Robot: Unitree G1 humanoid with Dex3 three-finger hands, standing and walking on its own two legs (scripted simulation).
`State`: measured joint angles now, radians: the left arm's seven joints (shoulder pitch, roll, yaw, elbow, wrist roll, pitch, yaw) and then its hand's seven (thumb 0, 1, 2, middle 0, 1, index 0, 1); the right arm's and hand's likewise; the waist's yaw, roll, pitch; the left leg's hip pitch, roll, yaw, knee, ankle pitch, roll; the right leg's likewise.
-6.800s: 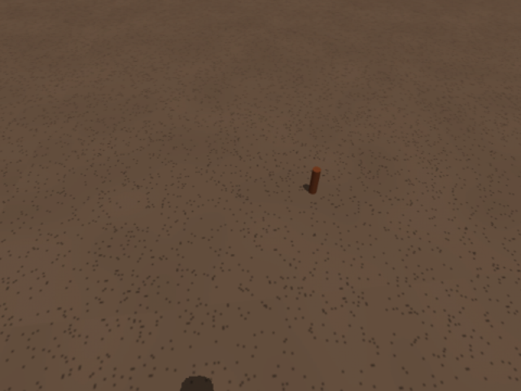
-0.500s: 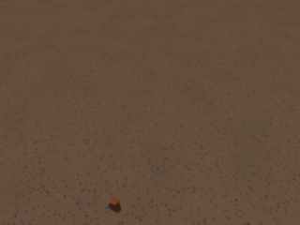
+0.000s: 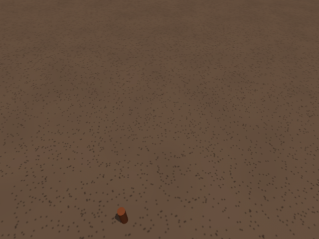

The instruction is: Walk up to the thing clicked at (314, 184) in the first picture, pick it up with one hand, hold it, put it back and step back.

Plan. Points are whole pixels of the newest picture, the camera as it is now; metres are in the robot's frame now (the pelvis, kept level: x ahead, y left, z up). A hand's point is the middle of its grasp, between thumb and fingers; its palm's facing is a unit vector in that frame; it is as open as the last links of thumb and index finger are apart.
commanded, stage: stand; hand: left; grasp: from the side
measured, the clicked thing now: (122, 215) +0.39 +0.19 -0.70
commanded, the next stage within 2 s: go down in 0.44 s
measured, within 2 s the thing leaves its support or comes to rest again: neither
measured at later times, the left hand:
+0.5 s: hand out of the picture +0.07 +0.26 -0.16, palm faces -0.03 -0.94 -0.34, open 7.4 cm
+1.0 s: hand out of the picture +0.17 +0.27 -0.19, palm faces +0.05 -0.95 -0.32, open 15.4 cm
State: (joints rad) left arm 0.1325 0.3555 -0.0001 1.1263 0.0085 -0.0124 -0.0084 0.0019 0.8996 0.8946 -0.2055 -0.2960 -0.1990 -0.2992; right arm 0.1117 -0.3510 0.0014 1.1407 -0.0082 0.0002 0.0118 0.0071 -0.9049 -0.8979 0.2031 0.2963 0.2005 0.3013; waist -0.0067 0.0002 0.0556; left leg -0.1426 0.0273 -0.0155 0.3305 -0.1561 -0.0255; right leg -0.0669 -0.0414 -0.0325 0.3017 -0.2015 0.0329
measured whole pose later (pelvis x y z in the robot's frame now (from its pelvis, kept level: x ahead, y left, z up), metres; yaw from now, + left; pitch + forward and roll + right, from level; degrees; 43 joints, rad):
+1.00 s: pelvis +0.00 +0.00 -0.05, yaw -2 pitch +13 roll -1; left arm 0.05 0.37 0.26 0.86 0.05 0.08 -0.09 0.00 -0.10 0.17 -0.05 -0.08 -0.05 -0.08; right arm 0.26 -0.25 -0.04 0.68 0.02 -0.04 -0.01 0.01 -0.92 -0.90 0.20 0.30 0.20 0.30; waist -0.05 0.00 -0.07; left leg -0.70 0.05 -0.01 0.88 -0.40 -0.02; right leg -0.63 -0.02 -0.01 0.85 -0.44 0.03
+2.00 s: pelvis -0.05 +0.00 -0.23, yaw -4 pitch +30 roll -4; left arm -0.15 0.56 0.56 0.74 -0.11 -0.23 -0.39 -0.01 -0.56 0.07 -0.06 -0.08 -0.05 -0.09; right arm 0.12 -0.28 0.00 0.61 -0.02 -0.17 -0.04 0.01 -0.90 -0.90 0.20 0.30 0.20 0.30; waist -0.04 -0.02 -0.16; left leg -1.60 0.06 -0.09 1.69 -0.63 -0.04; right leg -1.51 0.00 -0.03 1.67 -0.69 0.02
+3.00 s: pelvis -0.09 +0.00 -0.38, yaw -8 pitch +32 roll -6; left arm -0.51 0.83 0.81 1.00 -0.17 -0.35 -0.65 -0.02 -0.50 0.08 -0.04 -0.07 -0.03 -0.08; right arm 0.08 -0.33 0.08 0.68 -0.05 -0.15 -0.02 0.01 -0.91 -0.90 0.20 0.30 0.20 0.30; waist -0.06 -0.04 -0.11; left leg -2.08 0.05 -0.17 2.17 -0.66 -0.06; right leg -1.98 0.03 -0.06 2.14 -0.73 0.03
